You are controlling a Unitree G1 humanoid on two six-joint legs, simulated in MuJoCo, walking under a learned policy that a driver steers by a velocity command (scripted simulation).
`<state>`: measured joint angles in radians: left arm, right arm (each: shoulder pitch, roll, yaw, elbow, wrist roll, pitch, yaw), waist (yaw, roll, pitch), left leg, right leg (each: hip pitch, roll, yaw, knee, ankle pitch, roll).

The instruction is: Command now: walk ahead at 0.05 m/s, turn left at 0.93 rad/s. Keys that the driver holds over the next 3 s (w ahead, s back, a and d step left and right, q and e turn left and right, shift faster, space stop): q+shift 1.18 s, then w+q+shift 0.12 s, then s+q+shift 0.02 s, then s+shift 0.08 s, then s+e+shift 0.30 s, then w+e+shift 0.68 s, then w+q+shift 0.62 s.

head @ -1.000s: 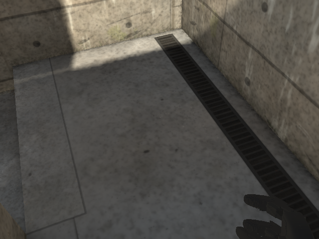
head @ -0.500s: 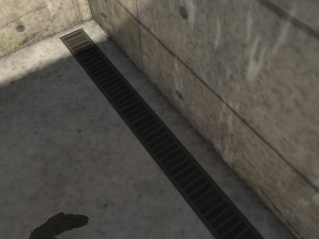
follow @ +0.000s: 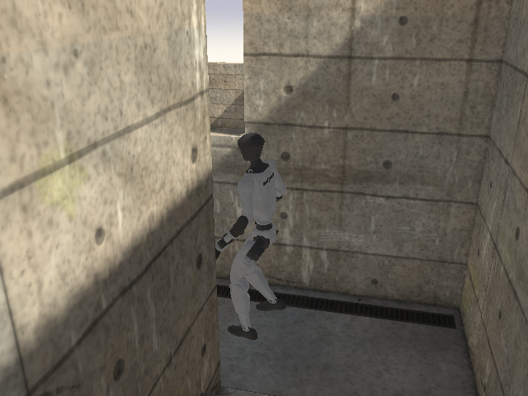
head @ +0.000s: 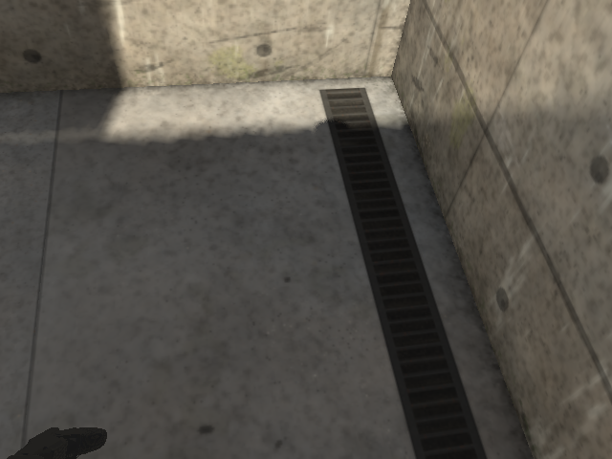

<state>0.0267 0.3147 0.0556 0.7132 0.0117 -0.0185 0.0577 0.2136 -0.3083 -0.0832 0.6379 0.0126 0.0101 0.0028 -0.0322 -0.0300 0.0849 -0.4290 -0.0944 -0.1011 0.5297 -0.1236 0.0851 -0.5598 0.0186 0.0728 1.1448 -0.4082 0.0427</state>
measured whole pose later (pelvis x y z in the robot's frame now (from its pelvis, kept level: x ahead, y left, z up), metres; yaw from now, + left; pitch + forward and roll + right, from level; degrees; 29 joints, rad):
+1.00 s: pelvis -0.01 +0.01 +0.01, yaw +57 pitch +4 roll -4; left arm 0.05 0.34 0.09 0.68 0.02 0.01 0.03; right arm 0.20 -0.34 -0.07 0.58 0.02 0.04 -0.01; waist 0.01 -0.03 0.09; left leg -0.35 -0.04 -0.12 0.54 -0.25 0.06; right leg -0.58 0.01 0.05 1.12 -0.38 0.06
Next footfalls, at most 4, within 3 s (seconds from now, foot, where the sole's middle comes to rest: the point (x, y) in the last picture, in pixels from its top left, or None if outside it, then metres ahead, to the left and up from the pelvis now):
0.36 right None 0.14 -0.13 -0.77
0.80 left None -0.05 0.09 -0.77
1.34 right None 0.16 0.06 -0.77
1.70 left None -0.08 0.16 -0.77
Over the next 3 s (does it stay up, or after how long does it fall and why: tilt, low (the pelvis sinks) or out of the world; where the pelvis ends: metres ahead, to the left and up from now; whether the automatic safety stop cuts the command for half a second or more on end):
stays up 0.61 0.54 -0.02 its command is cut before an obstacle after 1.8 s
